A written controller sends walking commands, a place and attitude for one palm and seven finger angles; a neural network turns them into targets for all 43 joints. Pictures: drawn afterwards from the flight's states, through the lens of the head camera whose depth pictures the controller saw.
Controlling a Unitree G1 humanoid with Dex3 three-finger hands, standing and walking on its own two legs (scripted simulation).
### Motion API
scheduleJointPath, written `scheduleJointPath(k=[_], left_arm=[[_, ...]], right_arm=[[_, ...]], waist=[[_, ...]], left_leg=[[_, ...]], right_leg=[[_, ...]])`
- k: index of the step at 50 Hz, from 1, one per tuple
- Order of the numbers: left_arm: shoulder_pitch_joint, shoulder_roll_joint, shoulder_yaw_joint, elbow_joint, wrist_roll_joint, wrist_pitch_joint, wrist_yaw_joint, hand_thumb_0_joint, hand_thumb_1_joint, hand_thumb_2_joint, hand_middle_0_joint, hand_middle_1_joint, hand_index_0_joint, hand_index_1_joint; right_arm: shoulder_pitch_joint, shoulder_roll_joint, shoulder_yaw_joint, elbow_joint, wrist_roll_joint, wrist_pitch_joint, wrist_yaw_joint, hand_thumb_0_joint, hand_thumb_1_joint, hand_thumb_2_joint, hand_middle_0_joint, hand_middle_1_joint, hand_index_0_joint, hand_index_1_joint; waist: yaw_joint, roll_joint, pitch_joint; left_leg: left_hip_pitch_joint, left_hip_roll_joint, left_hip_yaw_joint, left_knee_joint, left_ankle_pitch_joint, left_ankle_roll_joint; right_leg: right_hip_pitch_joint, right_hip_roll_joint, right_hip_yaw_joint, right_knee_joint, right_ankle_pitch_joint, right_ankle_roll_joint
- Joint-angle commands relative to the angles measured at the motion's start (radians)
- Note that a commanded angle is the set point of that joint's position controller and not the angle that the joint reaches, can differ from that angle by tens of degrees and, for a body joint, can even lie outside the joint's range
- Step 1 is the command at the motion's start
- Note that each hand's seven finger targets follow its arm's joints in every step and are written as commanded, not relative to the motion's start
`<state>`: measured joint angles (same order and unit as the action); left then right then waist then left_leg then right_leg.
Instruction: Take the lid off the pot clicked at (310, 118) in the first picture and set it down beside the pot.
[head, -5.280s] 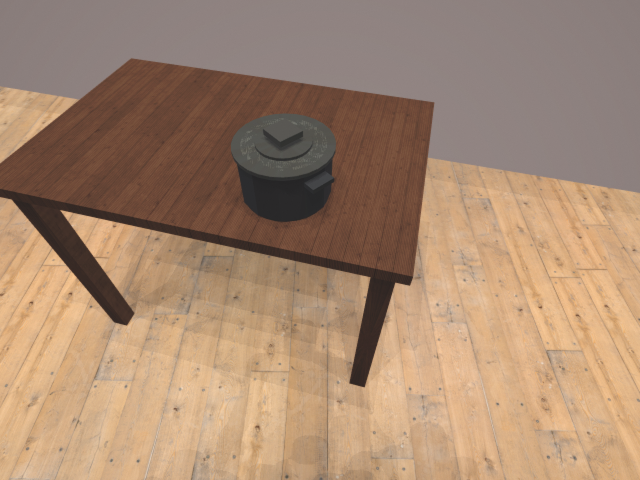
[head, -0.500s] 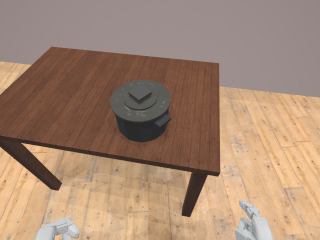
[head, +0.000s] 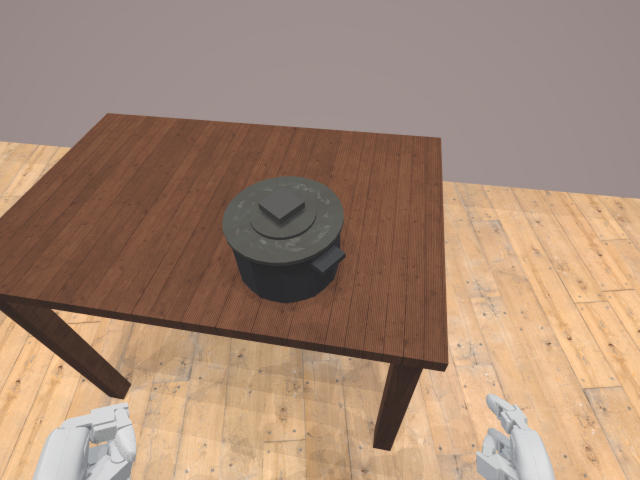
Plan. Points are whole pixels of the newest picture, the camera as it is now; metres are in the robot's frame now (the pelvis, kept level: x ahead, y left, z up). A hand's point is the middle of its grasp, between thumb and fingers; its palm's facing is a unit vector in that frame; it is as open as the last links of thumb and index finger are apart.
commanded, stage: raise the hand higher, near the body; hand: left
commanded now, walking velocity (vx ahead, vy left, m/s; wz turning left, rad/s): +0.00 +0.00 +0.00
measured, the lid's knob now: (281, 205) +0.51 +0.12 +0.04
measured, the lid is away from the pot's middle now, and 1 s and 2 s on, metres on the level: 0.00 0.00 0.00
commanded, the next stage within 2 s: reach forward and open the fingers in 0.32 s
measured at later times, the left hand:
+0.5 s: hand (96, 413) +0.16 +0.24 +0.10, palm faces +0.19 -0.67 -0.72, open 3.0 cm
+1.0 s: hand (75, 398) +0.17 +0.26 +0.09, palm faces -0.26 -0.08 -0.96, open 5.0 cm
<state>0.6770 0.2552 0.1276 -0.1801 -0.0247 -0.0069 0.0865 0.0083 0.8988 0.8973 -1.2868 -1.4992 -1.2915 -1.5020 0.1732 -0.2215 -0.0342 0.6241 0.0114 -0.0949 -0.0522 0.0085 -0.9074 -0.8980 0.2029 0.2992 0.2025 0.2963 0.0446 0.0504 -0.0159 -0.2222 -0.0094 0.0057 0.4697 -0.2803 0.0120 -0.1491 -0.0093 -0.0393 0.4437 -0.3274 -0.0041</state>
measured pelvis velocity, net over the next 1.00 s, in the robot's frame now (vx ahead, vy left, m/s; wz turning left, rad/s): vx -0.06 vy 0.01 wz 0.01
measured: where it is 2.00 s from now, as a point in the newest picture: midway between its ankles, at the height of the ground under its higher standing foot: outside the picture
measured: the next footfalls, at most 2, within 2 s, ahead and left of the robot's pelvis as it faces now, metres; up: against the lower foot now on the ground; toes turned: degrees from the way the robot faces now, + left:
none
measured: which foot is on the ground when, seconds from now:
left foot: down 0.00-1.00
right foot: down 0.00-1.00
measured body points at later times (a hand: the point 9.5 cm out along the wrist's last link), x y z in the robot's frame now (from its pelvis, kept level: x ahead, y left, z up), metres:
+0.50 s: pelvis -0.02 +0.00 +0.00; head -0.01 -0.03 +0.45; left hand +0.14 +0.27 +0.14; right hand +0.17 -0.22 -0.09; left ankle -0.02 +0.11 -0.74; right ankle -0.06 -0.11 -0.74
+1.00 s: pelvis -0.06 +0.01 +0.00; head -0.03 -0.03 +0.45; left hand +0.18 +0.27 +0.15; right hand +0.16 -0.21 -0.10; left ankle -0.02 +0.11 -0.74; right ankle -0.06 -0.11 -0.74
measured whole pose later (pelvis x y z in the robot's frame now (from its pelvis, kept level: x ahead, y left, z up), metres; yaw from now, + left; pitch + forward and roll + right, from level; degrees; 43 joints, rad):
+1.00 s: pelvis -0.06 +0.01 +0.00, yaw +1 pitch +0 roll -1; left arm 0.21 0.66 0.08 -0.23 0.72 -0.09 -0.25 0.00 0.32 1.05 -1.03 -0.79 -1.04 -0.79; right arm 0.10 -0.28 0.00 0.55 0.03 0.14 0.00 0.01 -0.91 -0.90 0.20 0.30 0.20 0.30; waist 0.07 0.12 0.05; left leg -0.25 -0.01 -0.01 0.43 -0.17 0.03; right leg -0.16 -0.01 -0.05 0.38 -0.21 0.00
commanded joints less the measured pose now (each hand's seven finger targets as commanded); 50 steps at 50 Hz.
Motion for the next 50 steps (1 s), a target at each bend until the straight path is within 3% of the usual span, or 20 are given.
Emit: scheduleJointPath(k=[1,2,6,7,11,17,21,22,23,24,26,29,34,38,41,42,44,45,47,50], left_arm=[[0.046,0.166,0.137,-0.235,0.001,-0.072,0.012,0.000,0.900,0.900,-1.300,-1.500,-1.300,-1.500],[0.045,0.128,0.095,-0.269,-0.004,-0.077,0.007,0.000,0.900,0.900,-1.300,-1.500,-1.300,-1.500],[0.025,0.188,0.165,-0.290,-0.003,-0.088,0.012,0.000,0.900,0.900,-1.300,-1.500,-1.300,-1.500],[0.024,0.148,0.127,-0.309,-0.010,-0.091,0.008,0.000,0.900,0.900,-1.300,-1.500,-1.300,-1.500],[-0.020,0.202,0.184,-0.351,-0.011,-0.108,0.012,0.000,0.900,0.900,-1.300,-1.500,-1.300,-1.500],[-0.049,0.171,0.159,-0.414,-0.019,-0.128,0.010,0.000,0.900,0.900,-1.300,-1.500,-1.300,-1.500],[-0.068,0.235,0.236,-0.420,-0.017,-0.146,0.018,0.000,0.900,0.900,-1.300,-1.500,-1.300,-1.500],[-0.140,0.450,0.147,-0.459,0.422,-0.074,0.044,0.000,0.886,0.879,-1.272,-1.494,-1.272,-1.494],[-0.152,0.355,0.139,-0.511,0.435,-0.036,0.058,0.000,0.871,0.859,-1.246,-1.486,-1.246,-1.486],[-0.069,0.362,0.119,-0.436,0.545,0.002,0.064,0.000,0.852,0.847,-1.221,-1.475,-1.221,-1.475],[0.021,0.436,0.154,-0.382,0.677,0.075,0.043,0.000,0.793,0.870,-1.180,-1.436,-1.180,-1.436],[-0.145,0.534,0.139,-0.422,0.781,0.104,-0.001,0.000,0.697,0.918,-1.141,-1.335,-1.141,-1.335],[-0.272,0.566,0.090,-0.328,0.742,0.066,-0.177,0.000,0.538,1.000,-1.137,-1.039,-1.137,-1.039],[-0.470,0.668,0.146,-0.289,0.722,-0.019,-0.281,0.000,0.421,1.045,-1.089,-0.897,-1.089,-0.897],[-0.506,0.713,0.201,-0.274,0.729,-0.072,-0.305,0.000,0.339,1.063,-1.051,-0.790,-1.051,-0.790],[-0.492,0.632,0.137,-0.251,0.719,-0.088,-0.306,0.000,0.313,1.068,-1.038,-0.755,-1.038,-0.755],[-0.490,0.593,0.115,-0.163,0.706,-0.095,-0.310,0.000,0.260,1.076,-1.012,-0.684,-1.012,-0.684],[-0.549,0.642,0.150,-0.178,0.716,-0.101,-0.311,0.000,0.233,1.082,-0.999,-0.649,-0.999,-0.649],[-0.609,0.591,0.082,-0.219,0.734,-0.099,-0.304,0.000,0.179,1.094,-0.956,-0.618,-0.956,-0.618],[-0.712,0.653,0.116,-0.195,0.758,-0.099,-0.294,0.000,0.095,1.118,-0.923,-0.501,-0.923,-0.501]], right_arm=[[-0.081,-0.097,-0.026,-0.152,0.001,-0.049,-0.011,0.000,-0.900,-0.900,0.200,0.300,0.200,0.300],[-0.082,-0.088,-0.022,-0.165,0.005,-0.051,-0.011,0.000,-0.900,-0.900,0.200,0.300,0.200,0.300],[-0.089,-0.094,-0.020,-0.158,-0.003,-0.048,-0.010,0.000,-0.900,-0.900,0.200,0.300,0.200,0.300],[-0.092,-0.084,-0.017,-0.169,0.002,-0.047,-0.010,0.000,-0.900,-0.900,0.200,0.300,0.200,0.300],[-0.100,-0.095,-0.014,-0.165,-0.004,-0.047,-0.013,0.000,-0.900,-0.900,0.200,0.300,0.200,0.300],[-0.108,-0.085,-0.005,-0.172,0.002,-0.056,-0.007,0.000,-0.900,-0.900,0.200,0.300,0.200,0.300],[-0.116,-0.097,-0.009,-0.159,-0.004,-0.061,-0.007,0.000,-0.900,-0.900,0.200,0.300,0.200,0.300],[-0.089,-0.171,0.010,-0.175,-0.019,-0.005,0.011,0.000,-0.900,-0.900,0.200,0.300,0.200,0.300],[-0.105,-0.132,-0.002,-0.213,-0.018,0.023,0.025,0.000,-0.900,-0.900,0.200,0.300,0.200,0.300],[-0.104,-0.138,-0.011,-0.203,-0.016,0.050,0.038,0.000,-0.900,-0.900,0.200,0.300,0.200,0.300],[-0.155,-0.156,-0.015,-0.225,-0.001,0.121,0.063,0.000,-0.900,-0.900,0.200,0.300,0.200,0.300],[-0.180,-0.170,-0.011,-0.248,0.010,0.166,0.062,0.000,-0.900,-0.900,0.200,0.300,0.200,0.300],[-0.190,-0.168,-0.006,-0.248,0.036,0.173,0.036,0.000,-0.900,-0.900,0.200,0.300,0.200,0.300],[-0.189,-0.173,0.011,-0.234,0.024,0.165,0.014,0.000,-0.900,-0.900,0.200,0.300,0.200,0.300],[-0.215,-0.167,0.012,-0.247,0.021,0.161,0.015,0.000,-0.900,-0.900,0.200,0.300,0.200,0.300],[-0.177,-0.150,0.010,-0.245,0.025,0.161,0.019,0.000,-0.900,-0.900,0.200,0.300,0.200,0.300],[-0.172,-0.157,-0.001,-0.225,0.026,0.181,0.032,0.000,-0.900,-0.900,0.200,0.300,0.200,0.300],[-0.180,-0.171,0.000,-0.219,0.021,0.192,0.039,0.000,-0.900,-0.900,0.200,0.300,0.200,0.300],[-0.191,-0.153,0.000,-0.235,0.028,0.188,0.054,0.000,-0.900,-0.900,0.200,0.300,0.200,0.300],[-0.207,-0.165,0.004,-0.215,0.017,0.204,0.056,0.000,-0.900,-0.900,0.200,0.300,0.200,0.300]], waist=[[0.010,-0.035,-0.086],[0.003,-0.017,-0.081],[0.017,-0.026,-0.078],[0.006,-0.049,-0.061],[0.017,-0.025,-0.069],[0.010,-0.017,-0.040],[0.024,-0.027,-0.042],[0.005,0.044,-0.060],[0.010,0.083,-0.071],[0.035,0.082,-0.102],[0.055,0.032,-0.123],[0.032,0.007,-0.156],[0.001,-0.065,-0.105],[0.009,-0.051,-0.117],[0.032,0.021,-0.155],[0.019,0.008,-0.145],[0.013,-0.030,-0.089],[0.028,-0.021,-0.112],[0.013,0.019,-0.131],[0.031,0.032,-0.150]], left_leg=[[0.163,0.024,-0.005,-0.015,0.455,0.027],[0.171,0.027,0.004,-0.016,0.452,0.028],[0.170,0.023,0.000,-0.028,0.416,0.027],[0.162,0.025,0.003,-0.031,0.391,0.028],[0.175,0.022,0.005,-0.037,0.347,0.028],[0.165,0.030,0.004,-0.049,0.324,0.025],[0.172,0.029,0.001,-0.058,0.282,0.026],[0.059,0.016,0.013,-0.015,0.355,0.042],[0.044,0.019,0.014,-0.006,0.416,0.035],[0.057,0.030,0.010,0.010,0.424,0.029],[0.019,0.023,0.009,0.027,0.378,0.025],[0.012,0.011,-0.008,0.033,0.288,0.035],[0.023,-0.015,-0.017,0.016,0.241,0.054],[0.088,-0.032,-0.022,-0.007,0.256,0.063],[0.143,-0.031,-0.019,-0.019,0.289,0.061],[0.140,-0.030,-0.015,-0.026,0.293,0.057],[0.126,-0.028,-0.013,-0.050,0.265,0.054],[0.138,-0.033,-0.015,-0.061,0.257,0.054],[0.152,-0.026,-0.015,-0.068,0.257,0.052],[0.156,-0.026,-0.033,-0.106,0.225,0.049]], right_leg=[[-0.057,0.001,-0.028,-0.059,0.408,0.002],[-0.052,-0.004,-0.026,-0.058,0.408,0.004],[-0.046,0.001,-0.025,-0.074,0.393,-0.001],[-0.044,-0.003,-0.028,-0.074,0.380,0.002],[-0.042,0.000,-0.018,-0.097,0.358,0.000],[-0.034,-0.004,-0.017,-0.101,0.327,-0.002],[-0.045,0.003,-0.014,-0.125,0.288,-0.004],[-0.108,0.018,0.013,-0.021,0.324,0.000],[-0.114,0.016,-0.021,-0.002,0.331,-0.012],[-0.109,0.024,-0.006,0.013,0.300,-0.020],[-0.088,0.040,0.028,0.008,0.317,-0.034],[-0.088,0.025,0.031,-0.003,0.270,-0.016],[-0.088,0.015,0.021,-0.052,0.300,0.014],[-0.107,0.016,0.003,-0.100,0.283,0.022],[-0.071,0.027,0.009,-0.120,0.295,0.007],[-0.048,0.019,-0.008,-0.107,0.288,0.007],[-0.074,0.026,-0.018,-0.129,0.252,0.005],[-0.086,0.028,-0.016,-0.142,0.231,0.004],[-0.055,0.031,-0.011,-0.135,0.214,-0.004],[-0.066,0.041,-0.014,-0.150,0.158,-0.012]])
